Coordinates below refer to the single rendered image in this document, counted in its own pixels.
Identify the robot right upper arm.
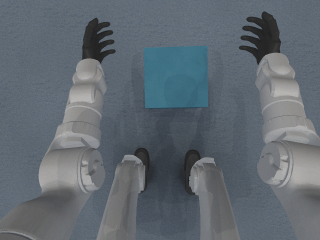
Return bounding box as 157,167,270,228
257,139,320,240

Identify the right robot hand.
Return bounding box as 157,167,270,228
239,11,281,65

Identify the robot left upper arm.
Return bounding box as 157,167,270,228
0,146,106,240

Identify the robot right forearm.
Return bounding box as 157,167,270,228
255,52,320,147

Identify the right robot thigh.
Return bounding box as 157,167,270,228
191,162,240,240

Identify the left robot hand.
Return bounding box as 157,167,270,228
82,18,116,65

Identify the right robot shin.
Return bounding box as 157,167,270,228
189,157,224,189

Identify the carton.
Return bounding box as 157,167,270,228
143,45,208,109

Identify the robot left forearm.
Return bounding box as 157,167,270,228
38,58,107,187

